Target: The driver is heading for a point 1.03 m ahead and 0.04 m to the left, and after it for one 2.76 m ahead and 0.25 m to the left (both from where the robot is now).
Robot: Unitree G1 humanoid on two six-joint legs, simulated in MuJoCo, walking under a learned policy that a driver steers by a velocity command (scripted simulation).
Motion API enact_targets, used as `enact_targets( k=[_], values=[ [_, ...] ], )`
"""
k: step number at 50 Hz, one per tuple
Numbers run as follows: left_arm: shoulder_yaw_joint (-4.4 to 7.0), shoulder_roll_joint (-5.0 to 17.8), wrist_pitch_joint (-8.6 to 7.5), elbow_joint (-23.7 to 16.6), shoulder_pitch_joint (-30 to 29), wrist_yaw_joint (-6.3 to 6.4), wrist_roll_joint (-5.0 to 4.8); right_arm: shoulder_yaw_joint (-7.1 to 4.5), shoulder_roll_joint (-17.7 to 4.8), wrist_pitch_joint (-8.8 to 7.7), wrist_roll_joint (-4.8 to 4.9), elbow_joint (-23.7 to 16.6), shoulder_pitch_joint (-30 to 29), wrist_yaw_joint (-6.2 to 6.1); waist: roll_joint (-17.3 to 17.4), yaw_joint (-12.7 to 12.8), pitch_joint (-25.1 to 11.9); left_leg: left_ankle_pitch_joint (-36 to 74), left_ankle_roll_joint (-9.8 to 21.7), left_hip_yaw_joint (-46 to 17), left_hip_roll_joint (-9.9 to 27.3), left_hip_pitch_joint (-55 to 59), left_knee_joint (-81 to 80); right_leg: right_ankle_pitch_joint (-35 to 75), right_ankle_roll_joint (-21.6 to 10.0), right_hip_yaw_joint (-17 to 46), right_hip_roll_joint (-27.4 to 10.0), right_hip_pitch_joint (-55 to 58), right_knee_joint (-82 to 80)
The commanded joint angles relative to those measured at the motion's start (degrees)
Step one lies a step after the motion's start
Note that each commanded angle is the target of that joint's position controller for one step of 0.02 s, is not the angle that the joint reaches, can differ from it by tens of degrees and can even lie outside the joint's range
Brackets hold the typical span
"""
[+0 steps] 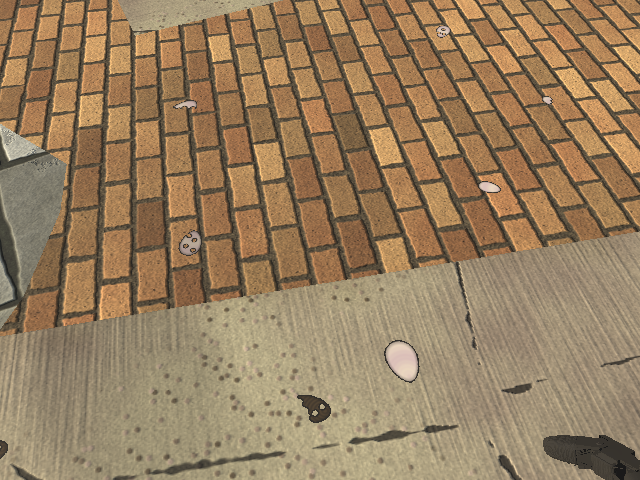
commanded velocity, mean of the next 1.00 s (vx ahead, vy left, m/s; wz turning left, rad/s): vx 1.00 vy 0.00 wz -0.21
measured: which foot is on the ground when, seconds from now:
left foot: up 0.00-0.24, down 0.26-0.76, up 0.78-1.00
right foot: down 0.00-0.26, up 0.28-0.74, down 0.76-1.00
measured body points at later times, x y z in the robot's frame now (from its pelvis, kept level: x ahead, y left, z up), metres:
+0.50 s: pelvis +0.43 +0.06 +0.01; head +0.44 +0.05 +0.46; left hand +0.69 +0.24 -0.07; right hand +0.34 -0.20 -0.11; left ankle +0.44 +0.18 -0.72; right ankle +0.45 -0.08 -0.64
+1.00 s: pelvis +0.85 -0.12 +0.01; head +0.86 -0.11 +0.46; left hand +0.94 +0.16 -0.11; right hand +0.93 -0.42 -0.09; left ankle +0.93 +0.03 -0.65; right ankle +0.81 -0.20 -0.72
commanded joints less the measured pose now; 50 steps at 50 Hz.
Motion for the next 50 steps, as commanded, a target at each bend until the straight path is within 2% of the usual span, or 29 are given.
enact_targets(
  k=[1,5,8,10,11,13,14,15,16,17,18,20,23,26,29,33,36,37,38,39,40,41,42,43,44,45,47,49,50],
  values=[
    [1.95,7.5,-1.98,-5.9,-5.3,1.65,-0.89,-2.74,-8.3,0.78,-1.21,-3.1,1.8,-0.61,2.3,-4.4,0.4,3.1,-2.6,1.1,2.1,-5.9,-11.2,-3.1,-9.9,26.3,-14.3,-2.0,-20.8],
    [2.49,8.4,-0.86,-4.0,-3.3,3.28,-1.60,-1.45,-3.4,0.32,-1.36,-7.5,-10.4,0.42,-1.0,1.1,1.5,25.0,-4.8,6.1,-2.9,5.5,-33.8,0.5,-4.9,18.3,-8.6,-11.2,-19.3],
    [2.53,7.4,-0.76,-1.9,-0.3,3.57,-2.31,-2.87,-6.2,-0.08,0.95,-8.1,-11.5,0.90,-4.6,2.7,-0.6,30.0,-5.0,3.8,-2.9,9.0,-40.4,-3.8,-2.7,21.1,-11.0,-4.6,-16.2],
    [2.42,6.2,-0.31,-0.2,1.5,3.97,-2.27,-3.49,-7.5,-0.38,1.41,-8.1,-11.5,1.14,-6.0,2.7,-0.1,27.6,-3.8,3.3,-1.4,5.9,-42.9,1.3,-2.1,22.4,-13.9,4.8,-12.6],
    [2.58,6.4,0.19,0.5,1.8,4.00,-1.72,-4.18,-8.5,-0.54,1.48,-7.5,-8.9,1.23,-7.0,1.2,-1.1,24.1,-2.7,4.1,-1.5,6.7,-42.8,9.6,-1.7,22.5,-15.4,8.9,-9.7],
    [2.25,7.1,0.75,-0.4,-1.2,2.84,0.85,-6.63,-12.1,-0.27,1.79,-4.5,8.6,0.56,-7.8,-9.1,-12.5,15.7,1.0,6.8,-1.9,25.1,-39.2,31.5,1.2,18.9,-13.5,9.1,9.7],
    [0.49,2.4,0.42,-1.9,-1.6,2.43,2.09,-6.69,-14.2,0.31,1.23,-2.5,21.6,-0.16,-1.1,-13.5,-22.1,3.4,3.5,-4.1,5.5,44.5,-34.6,20.4,2.3,16.3,-10.9,-3.4,31.0],
    [-1.38,-4.1,-0.76,-2.1,12.7,1.91,-3.00,-7.39,-19.0,0.28,-0.47,1.0,23.1,1.60,31.8,-4.5,-29.1,-23.2,14.7,-42.9,19.7,58.0,-52.1,-16.3,5.8,11.6,-3.2,-23.3,50.4],
    [-1.25,2.1,-0.57,-0.9,6.4,2.61,-4.23,-6.05,-11.1,0.55,0.02,-0.5,20.6,1.91,21.2,-8.1,-21.0,-35.0,12.9,-47.8,18.7,52.6,-57.8,-11.3,5.2,9.9,-8.3,-30.3,53.1],
    [-0.33,6.0,-0.74,-2.6,-3.6,2.48,-2.94,-5.36,-7.8,1.16,0.21,0.2,18.1,1.45,10.3,-9.9,-12.1,-26.3,11.2,-36.7,15.7,44.5,-57.2,-8.1,4.9,7.9,-9.8,-31.4,52.0],
    [-0.58,5.3,-1.20,-3.9,-10.0,2.56,-1.52,-5.20,-8.4,1.60,-0.49,0.9,17.3,1.47,-0.4,-9.6,-7.7,-15.0,10.0,-28.0,12.6,36.6,-56.8,-6.5,4.7,6.8,-11.3,-28.9,49.0],
    [-0.74,3.0,-1.66,-4.9,-11.3,1.95,-1.13,-4.33,-6.4,1.22,-1.31,2.3,14.5,1.70,2.0,-5.0,-3.8,-6.2,10.5,-18.7,8.9,27.9,-57.8,-3.9,4.3,7.8,-14.5,-25.7,41.3],
    [-1.34,1.3,-1.05,-4.4,-10.9,1.53,-1.31,-3.36,-4.0,0.93,0.39,4.3,15.0,2.14,3.6,-2.6,-1.4,-1.7,11.8,-13.8,8.1,23.5,-60.9,-3.7,4.6,6.1,-16.7,-26.3,34.7],
    [-2.14,0.9,-1.64,-6.0,-16.6,1.21,-0.29,-4.07,-7.5,0.70,0.41,5.6,17.1,1.48,1.2,-3.1,2.4,4.0,13.2,-10.2,9.2,23.1,-64.2,6.6,6.2,4.9,-18.1,-33.1,26.3],
    [-2.70,0.7,-2.54,-8.0,-24.9,0.20,0.18,-3.55,-7.2,0.73,0.97,7.5,21.1,0.86,0.8,-6.1,4.1,13.9,11.1,-0.7,6.5,19.6,-67.8,19.4,7.1,0.2,-16.6,-26.2,13.4],
    [-2.46,1.2,-3.52,-10.2,-32.1,-1.49,-0.83,-2.99,-8.3,1.98,1.69,10.7,26.5,0.53,1.8,-7.9,5.3,22.9,9.8,4.9,7.5,25.7,-69.5,24.1,6.2,-3.0,-12.9,-18.9,0.8],
    [-0.43,5.2,-3.52,-11.0,-29.3,-1.82,-1.32,-3.10,-10.8,3.64,0.84,12.7,28.2,0.04,7.1,-4.2,-0.7,56.7,7.9,5.8,10.3,35.4,-58.0,15.2,4.1,-5.1,-8.4,-11.2,-1.3],
    [0.87,7.5,-3.02,-9.8,-22.1,-1.21,-1.78,-3.17,-12.0,4.42,0.11,13.3,28.0,-0.14,9.7,0.3,-5.9,66.7,7.5,5.5,10.8,36.1,-48.9,12.2,2.8,-5.1,-7.1,-2.4,0.1],
    [2.20,9.7,-2.34,-7.2,-10.0,-0.17,-2.10,-3.21,-12.9,5.10,-0.56,12.9,24.9,-0.30,9.9,7.6,-11.5,65.5,5.7,6.7,9.5,28.1,-34.8,11.5,1.8,-3.3,-9.3,13.0,1.2],
    [3.40,14.3,-1.63,-4.3,4.3,1.27,-1.15,-1.88,-8.5,4.91,-2.39,10.6,24.8,-0.56,1.7,11.5,-22.2,42.7,5.2,6.6,5.3,10.7,-12.4,0.2,-0.1,12.2,-23.0,35.8,6.3],
    [3.21,14.5,-2.68,-3.4,4.7,0.23,0.38,0.81,1.9,3.14,0.65,10.1,34.6,0.23,-17.0,3.6,-35.7,-7.3,3.9,0.6,-3.9,-7.7,5.9,-33.7,-8.0,42.8,-34.0,50.8,-5.3],
    [2.08,8.3,-2.80,-2.5,4.8,0.45,0.07,-1.30,-6.6,2.25,3.41,9.2,25.3,-0.10,-14.7,6.9,-28.0,-5.4,4.8,-0.8,-1.8,-12.4,9.4,-33.9,-3.6,45.2,-31.6,43.4,-15.4],
    [1.57,6.4,-2.98,-1.5,1.5,0.75,0.08,-2.56,-9.2,2.05,4.34,6.9,17.3,-0.44,-10.5,6.7,-16.7,-1.4,4.5,0.8,0.1,-16.3,9.2,-23.0,-1.6,33.9,-30.5,34.9,-15.3],
    [1.52,5.8,-3.21,-0.8,-1.8,0.70,0.46,-2.59,-8.5,2.02,3.35,6.6,14.7,-0.90,-2.5,4.1,-11.4,2.5,4.3,1.0,2.7,-14.1,6.1,-11.5,-1.0,26.4,-29.1,25.3,-15.9],
    [1.44,4.6,-3.60,-0.2,-4.9,0.67,1.58,-2.99,-7.4,2.62,2.04,6.8,14.6,-0.97,-1.8,1.2,-8.1,5.3,4.0,1.0,4.8,-10.3,2.7,-4.0,-0.8,19.6,-27.6,16.9,-17.0],
    [1.18,2.7,-4.01,0.4,-7.2,0.75,2.19,-2.95,-5.3,3.81,2.03,7.5,17.1,-0.60,-3.7,-1.6,-7.6,6.3,3.7,0.3,6.7,-5.9,0.8,-0.5,-0.5,14.7,-26.2,11.9,-18.1],
    [1.12,0.9,-4.51,1.5,-10.8,0.54,0.61,-3.32,-3.8,6.43,2.89,7.7,16.9,-0.38,-4.6,-3.7,-3.6,4.1,3.4,0.8,8.8,-4.1,-5.0,3.0,0.2,6.6,-25.4,6.5,-22.1],
    [2.19,3.5,-4.78,2.9,-10.4,0.86,0.36,-3.01,-2.8,7.52,2.04,5.8,13.3,-0.09,-3.5,-3.7,-0.3,8.2,2.4,1.7,9.7,-7.5,-7.2,8.8,-0.7,1.7,-25.6,4.8,-24.0],
    [2.76,5.1,-5.13,3.0,-10.2,1.11,1.04,-3.27,-3.0,7.37,1.64,5.7,13.3,0.38,-0.6,-3.9,-0.1,15.0,2.4,1.6,9.1,-8.8,-8.2,11.9,-1.1,-1.0,-25.8,6.0,-22.5]
  ],
)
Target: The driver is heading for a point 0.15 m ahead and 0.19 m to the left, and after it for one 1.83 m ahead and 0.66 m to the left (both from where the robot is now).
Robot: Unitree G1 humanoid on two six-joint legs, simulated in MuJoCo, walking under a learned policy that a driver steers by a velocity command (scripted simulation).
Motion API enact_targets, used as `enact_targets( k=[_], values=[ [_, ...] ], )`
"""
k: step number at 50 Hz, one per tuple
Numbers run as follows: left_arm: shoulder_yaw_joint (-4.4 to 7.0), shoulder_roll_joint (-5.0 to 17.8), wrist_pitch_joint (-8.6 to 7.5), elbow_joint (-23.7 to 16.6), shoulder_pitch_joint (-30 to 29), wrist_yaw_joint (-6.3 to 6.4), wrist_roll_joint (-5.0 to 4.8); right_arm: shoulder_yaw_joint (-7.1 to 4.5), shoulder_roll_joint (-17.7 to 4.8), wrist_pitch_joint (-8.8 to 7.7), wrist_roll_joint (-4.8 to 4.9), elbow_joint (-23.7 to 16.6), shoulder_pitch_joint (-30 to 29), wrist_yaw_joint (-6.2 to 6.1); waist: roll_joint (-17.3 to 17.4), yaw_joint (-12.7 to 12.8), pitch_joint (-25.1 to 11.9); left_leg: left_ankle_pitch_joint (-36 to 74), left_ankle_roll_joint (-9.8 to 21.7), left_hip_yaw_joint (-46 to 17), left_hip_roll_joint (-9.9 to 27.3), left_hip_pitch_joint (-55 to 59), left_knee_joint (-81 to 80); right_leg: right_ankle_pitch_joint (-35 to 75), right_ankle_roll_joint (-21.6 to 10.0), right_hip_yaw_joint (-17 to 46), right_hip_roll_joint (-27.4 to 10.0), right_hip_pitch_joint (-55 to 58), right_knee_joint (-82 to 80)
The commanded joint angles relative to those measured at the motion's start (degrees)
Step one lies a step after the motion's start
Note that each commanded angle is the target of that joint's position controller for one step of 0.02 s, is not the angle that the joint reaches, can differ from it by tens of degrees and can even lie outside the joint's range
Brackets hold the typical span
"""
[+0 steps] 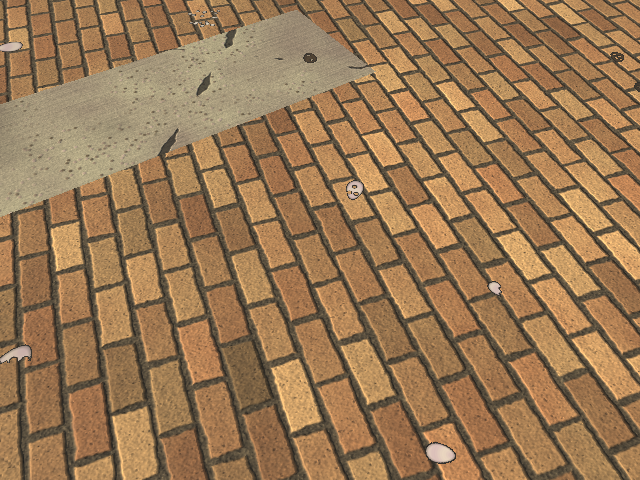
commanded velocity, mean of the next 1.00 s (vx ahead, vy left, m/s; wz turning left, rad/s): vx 1.00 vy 0.00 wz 0.71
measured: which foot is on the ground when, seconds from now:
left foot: up 0.00-0.28, down 0.30-0.64, up 0.66-1.00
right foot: down 0.00-0.30, up 0.32-0.62, down 0.64-1.00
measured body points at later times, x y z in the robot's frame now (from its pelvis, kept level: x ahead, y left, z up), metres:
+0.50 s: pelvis +0.46 +0.07 -0.15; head +0.49 +0.06 +0.30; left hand +0.59 +0.36 -0.20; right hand +0.54 -0.18 -0.30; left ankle +0.40 +0.10 -0.87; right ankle +0.64 -0.09 -0.80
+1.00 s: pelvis +0.84 +0.25 -0.15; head +0.85 +0.27 +0.30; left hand +0.59 +0.35 -0.28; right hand +1.18 +0.32 -0.18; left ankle +0.90 +0.49 -0.83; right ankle +0.84 +0.01 -0.87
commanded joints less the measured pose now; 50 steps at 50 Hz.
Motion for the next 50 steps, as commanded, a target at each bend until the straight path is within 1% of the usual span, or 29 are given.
enact_targets(
  k=[1,4,9,12,13,14,15,16,17,18,19,20,21,22,23,24,25,29,30,31,32,33,34,35,36,37,39,43,50],
  values=[
    [0.74,3.4,-2.27,-4.3,-9.4,0.82,-0.20,-0.79,-0.2,0.03,0.03,-2.0,3.9,1.25,-1.8,-6.3,4.6,15.5,0.8,-6.0,3.2,-1.9,-8.5,12.2,-5.5,7.0,-15.1,-5.3,-12.3],
    [1.01,5.3,-2.11,-3.6,-6.6,3.13,-0.52,-0.69,0.8,-1.35,-1.18,-3.3,-2.2,3.80,-1.6,-3.6,4.2,40.6,1.0,1.7,-0.8,6.0,-22.0,9.4,-3.0,-3.5,-11.1,-8.0,-9.3],
    [0.97,7.1,-0.13,-2.1,1.8,3.86,-0.48,-1.05,-1.7,-1.01,-1.09,-6.9,-10.2,6.76,-0.7,-1.1,8.8,39.2,3.0,5.9,-2.7,-3.5,-29.6,12.4,-0.2,-6.5,-15.4,8.1,0.7],
    [1.03,10.4,1.39,-2.9,1.6,4.17,-2.49,-1.89,-2.7,-0.46,-1.45,-5.3,-3.3,6.16,-3.2,-5.7,4.5,33.2,3.2,14.2,-8.8,11.1,-30.0,46.9,1.6,-9.0,-15.9,9.2,18.1],
    [0.88,10.9,1.54,-3.6,-0.4,3.73,-2.96,-2.88,-4.4,0.58,-1.34,-2.9,5.6,5.66,-5.7,-9.3,1.2,30.9,4.9,14.0,-8.3,18.9,-29.2,56.1,1.2,-8.0,-16.8,8.3,29.4],
    [0.05,8.7,0.82,-3.9,-2.5,2.52,-1.97,-5.79,-9.5,2.10,-0.14,1.0,18.8,4.61,-5.5,-14.8,-5.3,33.0,8.0,12.5,-8.4,35.3,-29.0,61.7,0.9,-6.0,-14.7,3.6,46.0],
    [0.28,7.8,0.14,-4.7,-9.4,1.57,-4.31,-5.62,-8.9,1.93,-0.97,5.6,30.3,3.76,3.3,-22.1,-2.4,39.5,14.6,5.9,-3.5,48.3,-41.1,22.3,3.6,-5.4,-7.0,-12.3,79.0],
    [-1.65,-0.4,-2.17,-9.6,-10.0,1.14,-1.09,-4.79,-11.9,0.55,-3.02,7.1,29.1,3.86,23.2,-16.0,2.0,54.8,15.3,1.5,-5.6,60.8,-25.3,-29.4,3.9,0.8,1.6,-40.7,99.7],
    [-3.15,-2.0,-3.37,-13.1,-4.7,1.13,-1.05,-3.53,-9.5,-1.11,-3.05,5.8,26.7,4.41,17.3,-10.2,-9.8,47.2,22.7,-15.0,-1.6,66.9,-24.3,-28.9,3.6,13.4,0.6,-49.3,97.1],
    [-3.36,0.6,-4.24,-15.1,-6.8,1.63,-0.91,-3.52,-6.9,-1.75,-1.70,3.6,25.3,4.22,3.3,-9.9,-17.9,25.2,26.6,-24.5,1.8,67.4,-31.3,-26.1,2.1,17.8,-1.4,-49.4,87.1],
    [-3.09,1.9,-5.09,-17.5,-9.6,1.55,-3.33,-4.38,-9.7,-1.99,-1.12,2.8,20.0,3.57,-2.4,-6.8,-14.5,-3.3,28.3,-41.4,8.1,61.9,-43.1,-20.8,1.9,18.4,-2.3,-55.8,80.6],
    [-2.63,3.8,-4.94,-16.3,-10.9,1.98,-3.73,-4.07,-9.9,-2.78,-1.70,0.1,12.5,3.20,-11.3,-3.3,-8.3,-17.8,26.2,-49.8,11.2,49.2,-48.6,-15.6,1.7,19.3,-5.5,-55.1,73.9],
    [-1.59,6.5,-4.05,-15.2,-11.3,2.11,-3.90,-3.05,-7.4,-4.27,-2.83,-2.4,6.4,2.57,-13.2,-0.5,-2.7,-15.9,24.9,-52.8,13.1,36.6,-48.1,-9.8,2.1,23.6,-7.6,-52.3,66.0],
    [-1.30,6.6,-2.10,-14.1,-12.4,2.77,-2.76,-2.07,-5.6,-4.61,-2.73,-3.8,0.7,1.50,-16.0,1.9,4.4,-8.9,21.8,-43.3,7.5,17.7,-48.2,-6.5,5.4,23.9,-10.3,-43.4,55.4],
    [-1.30,6.9,-1.36,-15.0,-13.2,3.17,-0.85,-1.57,-4.7,-4.70,-2.56,-5.1,-3.6,0.20,-13.4,3.2,7.4,-7.4,19.3,-34.9,2.4,4.2,-50.5,-2.9,7.6,23.0,-11.4,-33.8,42.1],
    [-1.65,5.2,-1.17,-16.1,-14.8,2.97,1.16,-1.86,-5.6,-4.52,-2.21,-4.7,-4.0,-1.30,-9.1,2.5,6.9,-4.6,17.4,-26.7,-3.2,-4.1,-50.0,5.0,8.6,20.3,-10.6,-22.7,32.4],
    [-2.16,3.3,-1.02,-16.3,-15.7,2.30,1.31,-2.22,-5.8,-4.26,-1.35,-3.6,-2.1,-2.55,-5.7,1.1,4.4,-5.9,14.9,-18.5,-7.9,-8.4,-48.2,13.8,8.5,17.2,-8.8,-11.1,23.5],
    [-0.97,2.8,-0.15,-16.6,-14.6,2.47,-2.40,-2.43,-4.0,-3.13,0.23,-1.3,6.6,-2.08,-1.6,-2.3,-1.0,-9.8,9.9,-18.1,-9.8,4.2,-38.5,15.1,9.2,13.9,-2.1,-2.1,13.0],
    [0.25,4.1,-0.29,-15.3,-8.8,2.72,-3.00,-2.21,-3.0,-2.87,-0.17,-1.4,6.7,-1.86,-0.4,1.2,-4.2,-2.9,8.1,-18.0,-10.8,7.2,-31.0,10.0,8.2,13.6,-0.8,3.5,12.9],
    [1.77,6.2,-0.64,-13.0,3.3,2.56,-3.14,-1.56,-1.3,-2.89,-1.14,-2.4,4.5,-1.31,-0.3,8.5,-10.7,8.6,5.1,-14.3,-12.8,8.6,-16.6,7.3,6.6,13.7,-2.2,13.9,15.0],
    [2.19,10.9,-0.53,-9.9,16.3,2.41,-2.25,0.50,5.6,-3.26,-3.14,-4.4,4.0,-0.48,-13.0,11.5,-18.6,-6.2,2.6,-10.0,-14.6,2.2,8.4,-8.5,2.9,29.4,-11.5,26.3,12.8],
    [2.80,16.7,-1.08,-8.3,15.7,1.10,0.29,1.76,9.2,-4.14,1.25,-6.5,16.1,0.20,-37.4,1.4,-21.8,-21.0,1.9,-8.4,-17.0,-12.0,24.4,-30.8,-9.2,73.3,-26.5,29.5,-7.9],
    [1.62,9.6,-0.77,-10.3,7.8,0.89,-0.48,1.40,4.1,-3.43,3.03,-4.6,12.3,-0.19,-23.3,2.1,-10.6,-13.7,2.0,-6.6,-11.2,-18.6,27.2,-46.9,-10.2,76.6,-25.5,22.0,-11.6],
    [0.91,5.8,-0.17,-10.3,3.6,1.10,-0.90,1.26,2.4,-2.98,1.58,-6.2,4.6,0.20,-15.4,2.7,-3.3,-10.2,2.4,-4.8,-9.3,-19.3,26.3,-40.2,-8.8,64.8,-22.8,14.4,-9.5],
    [0.73,5.3,0.23,-9.1,2.4,0.88,-0.02,1.37,3.0,-2.82,-0.17,-7.5,-0.7,0.36,-7.6,2.4,-0.2,-9.0,2.7,-3.7,-7.5,-15.5,22.7,-27.5,-7.7,54.2,-19.5,7.1,-8.4],
    [0.35,4.3,0.17,-7.9,1.2,0.70,0.41,1.23,3.1,-2.97,-1.25,-8.8,-3.2,0.67,-7.0,0.8,0.9,-7.7,3.1,-4.7,-6.1,-12.3,17.0,-19.4,-7.3,46.8,-17.3,1.8,-7.0],
    [-1.12,0.2,-0.16,-5.7,0.2,0.48,-0.28,1.02,3.3,-2.44,-0.59,-9.7,-4.1,1.68,-9.5,-1.8,0.4,-7.9,3.4,-5.2,-4.4,-7.0,8.9,-10.9,-6.3,36.7,-14.8,-2.6,-7.5],
    [-0.33,4.7,-0.42,-3.8,2.3,1.00,-1.04,2.15,3.0,-2.75,-1.65,-12.2,-10.2,2.18,-5.8,-2.2,2.6,-0.1,1.6,-3.4,-2.5,-11.4,-4.7,-3.6,-9.3,31.4,-17.5,-1.7,-11.9],
    [-0.63,8.5,0.45,-0.5,8.1,1.51,-1.94,2.08,0.3,-3.80,-0.91,-14.9,-20.7,3.77,-7.7,0.2,5.4,10.3,1.1,5.8,-6.0,4.2,-27.1,22.4,-5.5,14.9,-16.7,2.1,-16.1]
  ],
)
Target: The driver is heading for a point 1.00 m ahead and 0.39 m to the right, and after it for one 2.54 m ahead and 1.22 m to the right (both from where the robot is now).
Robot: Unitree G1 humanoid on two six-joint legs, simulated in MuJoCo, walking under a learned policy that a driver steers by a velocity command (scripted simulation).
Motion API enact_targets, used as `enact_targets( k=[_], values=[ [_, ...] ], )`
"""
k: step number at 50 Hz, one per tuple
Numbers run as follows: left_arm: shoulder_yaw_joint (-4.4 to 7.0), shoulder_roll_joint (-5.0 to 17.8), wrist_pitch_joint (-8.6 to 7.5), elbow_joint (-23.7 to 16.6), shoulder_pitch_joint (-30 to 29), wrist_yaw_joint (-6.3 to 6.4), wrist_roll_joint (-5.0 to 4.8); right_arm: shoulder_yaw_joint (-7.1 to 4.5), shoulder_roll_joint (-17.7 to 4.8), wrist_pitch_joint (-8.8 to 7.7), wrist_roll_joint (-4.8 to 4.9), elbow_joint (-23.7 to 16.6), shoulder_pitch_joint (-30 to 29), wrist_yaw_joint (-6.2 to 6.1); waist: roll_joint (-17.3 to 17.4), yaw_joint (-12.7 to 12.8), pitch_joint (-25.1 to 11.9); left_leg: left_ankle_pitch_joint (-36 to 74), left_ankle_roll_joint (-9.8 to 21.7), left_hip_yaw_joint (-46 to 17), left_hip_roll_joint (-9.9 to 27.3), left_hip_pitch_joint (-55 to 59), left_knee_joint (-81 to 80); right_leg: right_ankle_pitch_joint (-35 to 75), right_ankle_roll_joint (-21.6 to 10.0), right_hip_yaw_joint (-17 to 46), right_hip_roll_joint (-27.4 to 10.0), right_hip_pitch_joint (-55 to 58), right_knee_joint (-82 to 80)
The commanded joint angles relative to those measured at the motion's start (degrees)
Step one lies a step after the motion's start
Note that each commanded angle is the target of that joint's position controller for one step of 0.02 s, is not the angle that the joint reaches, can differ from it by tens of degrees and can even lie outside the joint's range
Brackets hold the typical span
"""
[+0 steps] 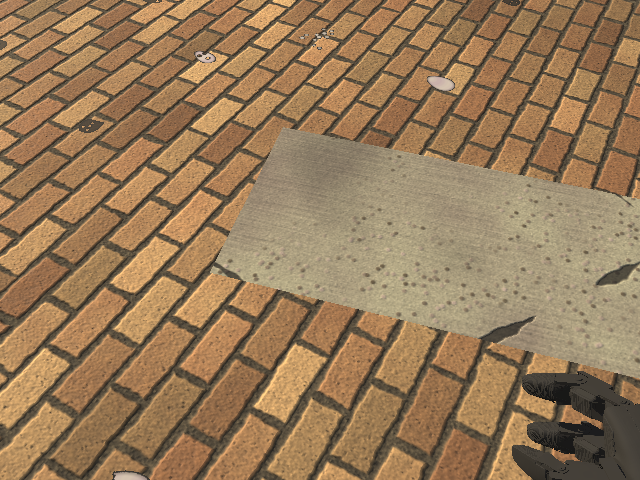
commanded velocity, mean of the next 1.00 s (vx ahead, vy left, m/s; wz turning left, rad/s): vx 1.00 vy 0.00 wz -0.66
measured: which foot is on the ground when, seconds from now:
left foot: up 0.00-0.06, down 0.08-0.56, up 0.58-0.94, down 0.96-1.00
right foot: down 0.00-0.08, up 0.10-0.52, down 0.54-0.96, up 0.98-1.00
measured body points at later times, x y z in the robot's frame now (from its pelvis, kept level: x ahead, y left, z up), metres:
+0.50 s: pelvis +0.45 +0.03 -0.02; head +0.47 +0.02 +0.43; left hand +0.72 +0.21 -0.09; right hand +0.38 -0.23 -0.15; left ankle +0.24 +0.14 -0.72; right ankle +0.67 -0.11 -0.68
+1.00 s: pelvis +0.91 -0.08 -0.02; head +0.93 -0.09 +0.43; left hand +1.15 +0.12 -0.13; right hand +0.95 -0.42 -0.05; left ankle +1.11 -0.04 -0.73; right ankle +0.69 -0.06 -0.68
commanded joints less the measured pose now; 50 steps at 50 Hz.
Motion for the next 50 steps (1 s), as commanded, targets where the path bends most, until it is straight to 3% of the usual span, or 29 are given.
enact_targets(
  k=[1,3,4,5,6,7,8,9,10,12,20,23,26,27,28,29,30,31,32,33,36,39,41,44,46,47,48,49,50],
  values=[
    [1.80,11.7,-0.50,-3.8,-4.7,0.28,0.04,-1.99,-5.6,-1.15,0.15,-4.3,-3.6,0.38,-7.1,-6.6,4.7,-0.7,1.6,5.0,-4.2,13.7,-5.2,45.9,-10.5,2.2,-12.2,-8.7,-1.9],
    [1.75,13.2,0.32,-3.0,-5.0,0.75,1.03,-4.81,-10.2,-0.44,0.46,-0.5,13.5,-0.57,-10.6,-17.1,-5.9,-3.5,4.4,8.1,-7.9,37.5,-5.0,68.3,-8.3,-1.9,-10.7,-13.0,19.6],
    [0.87,11.3,0.05,-4.4,-6.1,0.99,1.89,-6.10,-13.1,0.36,0.16,3.2,27.1,-1.56,-6.9,-23.4,-12.7,-8.7,6.0,-3.1,0.7,59.2,-2.5,53.6,-6.5,-0.2,-8.7,-30.1,40.0],
    [-2.25,-0.8,-1.39,-6.7,1.7,0.60,0.78,-6.63,-19.4,-0.16,-1.58,4.6,29.7,-1.37,15.6,-15.7,-24.4,-37.9,13.1,-37.0,17.3,72.9,-14.9,-1.6,-5.1,4.2,1.7,-46.8,62.8],
    [-0.83,5.4,-2.64,-6.4,-3.0,0.83,-1.83,-5.56,-13.4,-0.57,-1.33,5.4,31.8,-1.32,13.9,-18.4,-25.3,-48.1,11.9,-50.3,18.1,69.9,-26.4,-2.5,-6.9,10.0,1.0,-52.0,70.3],
    [0.33,7.9,-2.89,-8.8,-11.5,1.02,-3.52,-4.65,-10.6,-0.97,-1.15,6.5,28.5,-1.50,9.7,-18.2,-12.3,-40.1,9.8,-40.5,17.3,61.6,-26.4,0.7,-7.1,8.0,-1.2,-58.2,72.0],
    [-0.01,6.9,-2.92,-9.7,-15.1,1.16,-2.65,-4.28,-9.1,-1.43,-1.43,7.1,25.1,-1.40,3.8,-16.0,-6.6,-29.5,9.1,-31.5,15.7,52.1,-26.3,4.8,-7.1,7.1,-3.8,-57.2,69.1],
    [0.31,6.1,-2.27,-9.4,-16.1,1.19,-1.16,-3.83,-6.8,-1.89,-2.25,7.7,21.2,-1.07,1.2,-12.9,-2.9,-23.1,7.6,-23.9,12.9,43.9,-26.9,8.1,-7.0,6.8,-5.9,-53.8,66.1],
    [0.56,5.0,-0.98,-8.8,-13.0,0.71,-1.26,-3.28,-4.3,-2.44,-3.19,8.1,18.5,-0.91,4.6,-9.3,-2.6,-19.5,7.1,-18.8,11.8,38.4,-27.8,10.7,-6.9,7.9,-7.8,-49.7,64.6],
    [0.76,3.2,1.68,-7.7,-11.6,0.03,-1.85,-2.97,-1.4,-2.95,-2.01,9.4,15.5,-0.63,5.0,-7.0,0.3,-12.3,5.5,-9.4,10.2,32.7,-30.8,11.3,-6.6,7.8,-9.2,-46.9,61.8],
    [0.21,3.2,2.00,-13.0,-27.3,-2.71,-0.51,-3.81,-6.9,-3.35,-2.55,12.2,18.8,-3.58,-2.6,-9.3,9.2,10.2,-0.5,13.3,5.7,34.0,-36.8,35.7,-7.7,-1.7,-4.2,-49.7,37.2],
    [0.80,5.0,1.05,-15.9,-31.3,-4.74,-1.00,-4.31,-11.1,-1.97,-2.64,12.8,22.2,-4.92,-0.2,-9.1,7.2,40.4,-4.5,16.2,6.2,43.0,-30.5,34.5,-10.1,-9.5,1.4,-43.5,28.7],
    [3.72,10.9,2.69,-13.9,-16.2,-4.44,-2.19,-5.79,-16.6,0.85,-2.32,11.2,19.3,-6.46,8.0,1.2,-1.5,75.9,-4.4,15.6,9.3,46.5,-7.5,22.0,-12.5,-12.7,7.0,-25.7,32.0],
    [6.04,15.6,4.03,-9.8,-0.4,-3.51,-1.72,-5.89,-16.7,0.92,-2.29,9.3,14.4,-6.05,7.7,8.7,-7.2,73.4,-3.3,13.4,9.0,38.0,9.8,19.2,-15.4,-7.4,5.9,-7.7,32.0],
    [6.35,15.7,4.98,-6.9,6.9,-1.84,-1.74,-4.78,-11.9,-0.12,-0.98,9.0,10.2,-4.46,-2.3,11.5,-5.3,24.5,-3.6,13.9,-0.6,25.3,36.5,20.5,-17.7,-0.7,2.9,2.2,24.9],
    [5.13,15.6,4.34,-7.7,1.2,-2.04,0.61,-1.23,0.9,-3.05,-1.53,5.2,15.8,-2.87,-23.2,-0.9,-4.2,-30.9,-4.7,4.3,-10.3,0.9,58.0,17.1,-24.9,18.9,-1.6,11.0,25.0],
    [3.82,12.2,2.68,-11.4,-4.6,-2.03,2.34,-0.38,-1.2,-5.79,0.59,1.1,17.1,-1.78,-19.0,-3.6,-13.3,-28.9,-1.7,-7.4,-10.1,-9.3,59.8,-12.4,-32.0,46.4,-10.9,13.9,8.6],
    [3.61,9.5,1.46,-12.5,-4.5,-2.16,1.97,-1.46,-6.9,-7.06,1.50,0.0,9.9,-1.54,-6.6,-1.8,-7.7,-23.5,1.2,-8.4,-7.2,-8.9,52.4,-19.4,-27.9,49.9,-11.3,7.1,-0.2],
    [3.35,9.1,0.42,-12.8,-8.0,-2.55,1.73,-1.77,-6.8,-7.13,1.32,-0.5,8.8,-1.81,4.1,-6.2,-1.8,-18.9,1.6,-8.4,-4.9,-6.8,44.3,-19.1,-25.6,48.2,-10.9,-3.3,-2.0],
    [3.28,9.2,-0.42,-13.9,-12.4,-2.64,1.53,-1.60,-6.0,-6.37,-0.14,0.6,10.1,-2.30,7.1,-9.4,0.9,-17.1,0.4,-9.2,-2.9,-2.2,39.3,-13.5,-25.4,44.9,-9.0,-12.4,-1.1],
    [2.86,8.5,-0.54,-15.4,-17.5,-0.95,0.83,-2.54,-7.7,-3.65,-1.56,1.5,11.9,-3.39,4.7,-12.6,4.3,-15.8,-4.6,-8.4,0.5,6.2,26.1,-0.6,-23.7,31.3,-2.0,-27.3,-1.5],
    [3.00,8.5,0.05,-14.9,-16.3,1.18,-0.26,-1.20,-3.5,-3.09,-2.74,-2.9,0.1,-3.60,1.3,-8.0,6.7,-1.5,-7.9,-3.4,-1.5,15.5,5.2,8.5,-20.7,20.3,4.3,-38.1,-0.7],
    [3.72,9.8,0.78,-14.0,-13.8,1.52,-0.66,-1.23,-2.3,-3.03,-1.58,-4.6,-3.5,-3.24,-1.7,-4.6,4.3,8.3,-9.0,-1.7,-4.5,23.7,-4.1,5.2,-17.7,19.5,5.1,-40.2,0.8],
    [3.89,8.6,1.28,-12.8,-11.5,1.86,-1.68,-3.20,-6.2,-3.23,1.11,-5.1,-3.6,-3.11,-5.7,-4.0,2.0,7.6,-9.7,-6.3,-4.6,24.2,-11.7,0.6,-15.3,24.5,3.2,-28.9,6.5],
    [4.08,7.9,1.86,-12.7,-11.8,1.91,-1.22,-4.85,-9.0,-3.84,1.77,-4.1,0.8,-3.10,-7.5,-7.1,-0.3,2.3,-8.1,-6.2,-4.2,27.0,-12.7,7.5,-13.6,26.3,1.5,-22.0,13.8],
    [3.90,7.6,2.03,-13.5,-13.3,1.47,-0.35,-6.40,-11.0,-4.06,1.92,-2.2,10.4,-3.25,-7.7,-12.8,-5.5,-1.6,-6.5,-5.2,-3.7,36.0,-11.3,16.7,-11.4,24.3,2.7,-21.4,24.2],
    [2.48,4.2,2.09,-15.5,-15.2,0.74,1.39,-7.08,-12.8,-3.78,1.63,0.0,24.5,-3.75,-5.1,-19.4,-15.7,-10.1,-4.4,-10.5,2.9,55.3,-5.8,16.4,-9.1,20.1,4.4,-30.3,42.9],
    [0.29,-3.6,1.53,-18.2,-6.0,0.38,-0.80,-7.34,-18.1,-3.50,-1.77,1.1,29.4,-3.11,21.4,-13.2,-23.8,-35.2,4.4,-44.1,17.1,72.0,-18.9,-13.2,-6.9,14.2,10.8,-49.0,64.7],
    [-0.20,1.0,1.51,-18.5,-5.4,0.77,-3.83,-7.08,-16.2,-3.28,-1.85,0.9,25.7,-2.21,28.4,-12.3,-20.8,-55.5,7.1,-60.2,21.5,69.2,-26.3,-6.8,-7.0,10.9,4.1,-59.5,73.9]
  ],
)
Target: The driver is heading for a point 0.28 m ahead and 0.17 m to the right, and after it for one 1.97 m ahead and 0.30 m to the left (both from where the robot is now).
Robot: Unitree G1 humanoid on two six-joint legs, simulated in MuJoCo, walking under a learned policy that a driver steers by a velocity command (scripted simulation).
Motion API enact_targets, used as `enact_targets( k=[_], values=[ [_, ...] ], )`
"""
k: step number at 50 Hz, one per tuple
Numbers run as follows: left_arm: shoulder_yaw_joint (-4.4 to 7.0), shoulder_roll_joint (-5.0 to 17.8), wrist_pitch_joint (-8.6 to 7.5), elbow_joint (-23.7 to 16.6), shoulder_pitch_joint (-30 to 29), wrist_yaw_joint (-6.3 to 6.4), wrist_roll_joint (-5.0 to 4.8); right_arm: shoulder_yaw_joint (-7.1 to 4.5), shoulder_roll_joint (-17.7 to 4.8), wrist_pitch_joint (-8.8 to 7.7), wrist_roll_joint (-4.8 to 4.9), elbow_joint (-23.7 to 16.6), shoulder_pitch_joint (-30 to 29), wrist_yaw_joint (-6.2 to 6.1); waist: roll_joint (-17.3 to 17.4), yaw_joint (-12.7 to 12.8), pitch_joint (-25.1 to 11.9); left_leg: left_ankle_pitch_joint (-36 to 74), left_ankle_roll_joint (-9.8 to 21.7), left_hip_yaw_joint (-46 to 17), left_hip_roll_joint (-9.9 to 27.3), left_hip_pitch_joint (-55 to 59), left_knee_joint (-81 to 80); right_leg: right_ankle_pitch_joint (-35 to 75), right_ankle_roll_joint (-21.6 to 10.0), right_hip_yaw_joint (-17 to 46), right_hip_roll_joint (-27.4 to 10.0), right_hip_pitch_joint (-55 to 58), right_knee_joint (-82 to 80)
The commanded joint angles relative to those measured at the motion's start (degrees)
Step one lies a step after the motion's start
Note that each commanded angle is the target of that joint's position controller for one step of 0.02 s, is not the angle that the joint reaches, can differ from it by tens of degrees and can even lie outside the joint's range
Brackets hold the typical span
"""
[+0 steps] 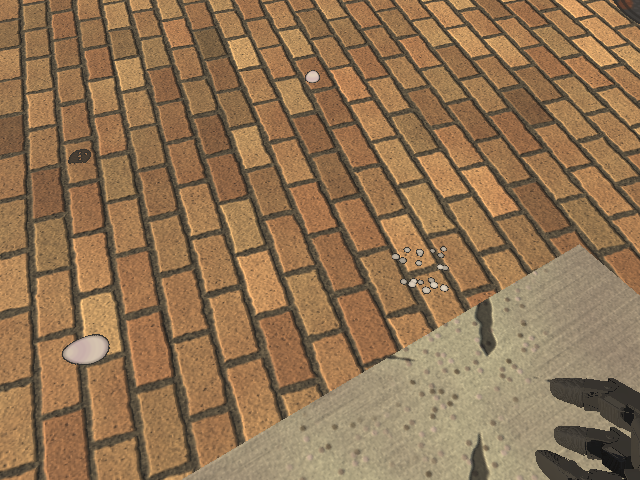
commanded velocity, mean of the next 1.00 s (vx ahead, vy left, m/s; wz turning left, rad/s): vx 1.00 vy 0.00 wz -0.01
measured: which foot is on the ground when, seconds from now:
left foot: down 0.00-0.46, up 0.48-0.88, down 0.90-1.00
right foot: up 0.00-0.42, down 0.44-0.92, up 0.94-1.00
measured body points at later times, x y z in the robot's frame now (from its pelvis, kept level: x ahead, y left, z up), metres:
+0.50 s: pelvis +0.40 -0.05 +0.00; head +0.43 -0.06 +0.45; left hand +0.70 +0.08 -0.05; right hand +0.27 -0.27 -0.14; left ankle +0.18 +0.18 -0.61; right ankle +0.49 -0.15 -0.71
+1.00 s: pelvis +0.85 -0.10 -0.01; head +0.87 -0.10 +0.44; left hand +1.01 +0.15 -0.11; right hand +0.94 -0.39 -0.12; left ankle +0.95 -0.08 -0.71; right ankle +0.64 -0.25 -0.56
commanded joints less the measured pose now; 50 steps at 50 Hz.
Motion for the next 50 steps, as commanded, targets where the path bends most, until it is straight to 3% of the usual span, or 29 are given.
enact_targets(
  k=[1,2,3,4,7,10,13,16,19,21,22,23,24,25,26,27,28,30,33,36,40,42,44,45,46,47,48,49,50],
  values=[
    [-2.07,2.0,-0.91,-7.7,-0.6,-0.13,-1.66,-4.11,-9.7,0.78,-1.07,0.0,18.4,0.02,21.1,-10.5,-12.5,-46.5,13.4,-45.9,24.0,49.6,-21.8,9.3,1.0,-8.1,-6.5,-45.3,32.0],
    [-1.58,3.7,-0.66,-8.2,-5.6,-0.33,0.15,-3.64,-8.3,1.49,-1.24,1.2,17.6,-0.29,11.2,-10.8,-7.5,-33.1,11.9,-34.0,21.3,42.3,-20.7,12.4,1.0,-10.0,-8.4,-43.4,30.3],
    [-1.31,3.5,-0.69,-9.3,-9.8,-0.60,1.62,-3.56,-8.1,1.82,-1.78,2.7,17.4,-0.30,4.9,-10.4,-4.0,-21.3,10.7,-25.1,18.4,35.9,-20.0,13.9,0.6,-10.4,-10.3,-40.7,27.1],
    [-1.03,3.0,-0.38,-10.0,-10.0,-1.23,1.17,-3.09,-7.0,1.66,-2.16,3.9,16.1,-0.41,6.2,-8.2,-2.1,-15.0,10.5,-19.3,17.0,31.3,-20.4,15.6,0.5,-9.5,-12.3,-38.3,24.2],
    [-1.42,0.5,1.35,-11.3,-11.0,-2.07,-0.39,-2.10,-3.2,1.14,-0.66,7.4,15.7,0.07,8.0,-6.1,0.8,-6.6,9.9,-8.6,15.5,27.3,-22.6,15.7,0.0,-10.3,-15.2,-38.9,21.1],
    [-1.87,0.4,1.47,-12.5,-13.5,-2.65,0.28,-2.55,-5.7,1.05,-1.20,8.8,14.7,-0.31,5.5,-4.8,4.1,1.0,10.3,-0.2,15.7,24.9,-25.8,23.3,1.2,-10.8,-15.5,-41.7,16.4],
    [-1.75,1.8,0.95,-13.1,-18.3,-3.41,0.45,-2.61,-7.7,1.04,-1.96,10.0,15.8,-0.85,3.2,-6.3,7.1,6.9,8.9,8.7,13.9,25.4,-28.6,32.8,1.3,-14.9,-13.9,-40.9,6.9],
    [-3.18,-1.6,-0.55,-15.3,-26.4,-4.83,0.51,-2.18,-8.9,1.22,-1.40,13.7,24.3,-0.67,0.4,-9.4,10.0,19.4,7.7,11.9,14.4,27.7,-30.4,35.1,-1.8,-18.6,-10.5,-35.6,-7.0],
    [-1.77,1.4,-1.59,-17.0,-28.1,-5.41,0.65,-2.50,-14.3,2.30,-0.32,15.8,26.3,-1.06,6.6,-5.1,7.1,59.4,10.5,13.7,17.1,33.9,-24.6,27.3,-4.2,-24.6,-2.9,-24.3,-15.1],
    [0.96,6.7,-0.70,-14.5,-14.5,-4.26,0.77,-2.33,-16.4,3.25,-0.34,17.2,24.6,-1.37,11.7,4.8,-1.7,74.0,12.3,11.6,19.3,34.8,-8.0,22.7,-7.1,-22.2,-2.0,-7.0,-18.1],
    [2.47,8.9,-0.09,-10.1,0.9,-3.01,0.85,-1.91,-16.0,3.61,0.05,17.2,20.3,-1.48,11.7,13.8,-6.9,68.7,11.1,12.0,16.6,25.3,8.1,28.8,-8.9,-19.5,-4.6,12.1,-25.2],
    [2.68,12.6,0.15,-6.3,8.2,-1.68,1.54,0.13,-7.7,3.17,-1.22,15.2,22.9,-1.12,-1.1,9.9,-15.0,4.3,9.9,8.8,8.1,5.3,32.2,25.2,-8.5,-2.0,-17.8,35.0,-18.4],
    [1.84,12.3,-1.40,-7.7,6.8,-2.01,3.61,1.56,-3.6,0.99,1.96,13.8,30.7,-0.24,-11.4,3.8,-29.9,-20.6,10.5,-3.8,0.9,-6.3,46.7,3.4,-14.9,27.2,-29.3,43.6,-30.4],
    [1.04,6.7,-2.27,-6.5,6.0,-2.39,3.84,-0.39,-9.9,0.12,3.90,12.5,19.9,-0.37,-3.4,7.4,-21.4,-16.7,10.6,-5.5,3.2,-11.0,48.1,-3.2,-11.1,24.7,-26.4,34.8,-38.4],
    [0.56,5.6,-2.99,-5.1,3.1,-2.52,3.53,-0.39,-8.2,0.07,4.59,10.1,15.8,-0.40,-1.7,4.8,-9.4,-12.7,9.9,-3.9,4.8,-14.5,46.0,-0.1,-10.2,16.7,-25.6,24.4,-41.1],
    [0.21,4.0,-3.74,-4.1,-1.0,-2.67,3.39,-0.04,-6.1,0.68,3.49,10.4,14.9,-0.70,3.7,1.3,-3.6,-8.9,9.0,-3.3,7.8,-13.3,43.3,6.4,-8.9,10.3,-24.3,15.0,-42.8],
    [-0.39,1.0,-4.42,-3.5,-4.3,-2.95,4.10,-0.43,-5.3,1.94,2.33,11.4,16.7,-0.72,3.1,-1.9,-0.9,-5.4,8.4,-3.1,10.0,-10.0,41.4,11.3,-7.6,3.3,-22.0,8.0,-43.6],
    [-0.70,-1.9,-5.12,-2.1,-7.2,-3.31,3.72,-0.60,-3.2,4.62,2.45,13.3,21.7,-0.16,-0.2,-5.5,-0.3,-3.3,7.3,-3.1,12.8,-5.0,40.0,18.3,-5.7,-6.4,-20.1,0.7,-45.8],
    [-0.43,-1.2,-5.52,-0.2,-8.7,-2.76,3.24,-0.61,-2.4,6.50,2.15,12.3,17.4,0.00,0.5,-6.0,4.9,0.6,5.9,-2.2,13.7,-10.0,37.3,28.6,-2.4,-18.6,-17.8,-3.4,-48.5],
    [-0.40,0.1,-5.62,0.2,-8.9,-1.40,4.31,-0.24,-2.6,5.95,1.65,9.4,10.7,0.58,0.5,-5.3,8.1,11.6,5.4,1.7,11.6,-12.8,26.6,33.2,-2.1,-26.2,-15.2,-4.0,-51.1],
    [0.25,5.1,-5.01,1.1,-5.6,0.14,3.48,0.04,-3.2,4.66,1.11,6.6,3.7,3.28,3.8,-3.6,8.5,19.5,8.6,10.0,7.5,-9.0,9.6,49.0,1.0,-32.2,-16.2,5.0,-50.3],
    [0.98,8.9,-3.71,1.0,-5.1,0.88,3.53,-1.22,-5.9,4.61,1.97,5.8,6.2,4.01,-0.2,-6.3,3.4,16.5,10.4,15.6,2.0,-1.6,7.6,77.5,2.7,-32.9,-17.3,12.3,-42.2],
    [2.04,12.8,-1.92,-0.4,-9.3,0.86,2.21,-3.73,-11.0,6.64,2.68,7.9,20.1,3.40,-6.4,-15.4,-3.8,5.7,13.1,16.4,-1.7,13.3,11.1,100.0,2.0,-32.0,-19.8,13.6,-24.5],
    [1.90,12.5,-1.94,-1.6,-13.3,0.23,1.92,-6.14,-15.9,8.16,2.11,11.4,34.1,2.63,-5.7,-22.3,-9.4,2.7,15.5,12.6,-1.7,30.5,10.8,96.6,1.0,-29.8,-19.4,6.3,-8.1],
    [0.53,7.3,-2.89,-1.3,-16.7,-0.86,1.10,-6.66,-16.3,9.12,2.58,13.9,40.8,1.43,3.5,-25.3,-6.7,4.0,17.9,6.4,0.2,39.5,4.1,54.9,3.2,-29.9,-10.5,-5.8,18.4],
    [-3.04,-5.9,-5.51,-4.7,-10.2,-2.21,2.24,-5.08,-15.3,8.11,0.24,13.5,34.5,2.06,27.2,-12.0,-4.1,1.7,24.5,-12.2,2.9,45.7,2.1,-1.7,4.9,-20.7,0.4,-29.2,41.0],
    [-4.11,-4.0,-7.84,-8.7,-7.1,-2.79,0.88,-3.42,-11.6,5.81,-1.75,8.9,27.6,2.37,25.0,-7.7,-14.3,-26.4,32.0,-42.5,13.4,49.0,-15.7,-0.3,1.8,-9.0,0.8,-39.5,43.4],
    [-2.77,3.1,-8.88,-9.4,-14.5,-2.74,-0.02,-3.31,-8.6,4.40,-1.22,7.3,27.3,2.74,11.2,-10.3,-9.0,-34.4,27.7,-46.3,14.2,42.8,-24.4,5.6,-1.0,-7.6,-2.4,-38.9,36.8],
    [-2.35,3.4,-8.84,-10.1,-17.2,-2.20,-0.03,-3.15,-8.4,3.16,-0.91,7.4,24.9,3.26,-0.8,-6.9,-3.5,-35.2,25.0,-44.8,13.6,33.5,-25.8,10.4,-1.6,-8.0,-4.5,-37.3,29.2]
  ],
)
Velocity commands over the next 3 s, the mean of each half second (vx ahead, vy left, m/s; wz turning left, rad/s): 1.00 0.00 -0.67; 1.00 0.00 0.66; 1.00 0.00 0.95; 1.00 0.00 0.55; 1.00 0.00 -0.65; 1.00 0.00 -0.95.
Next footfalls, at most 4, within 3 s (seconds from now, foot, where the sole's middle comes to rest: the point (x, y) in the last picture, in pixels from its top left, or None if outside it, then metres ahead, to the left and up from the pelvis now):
0.44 right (443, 462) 0.52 -0.17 -0.74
0.90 left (394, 271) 0.99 -0.08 -0.74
1.34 right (432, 155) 1.43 -0.19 -0.74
1.82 left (284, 109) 1.61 0.27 -0.74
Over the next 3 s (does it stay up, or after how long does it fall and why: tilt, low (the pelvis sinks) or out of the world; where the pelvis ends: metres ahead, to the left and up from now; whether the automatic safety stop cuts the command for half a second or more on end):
stays up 2.40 0.69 0.02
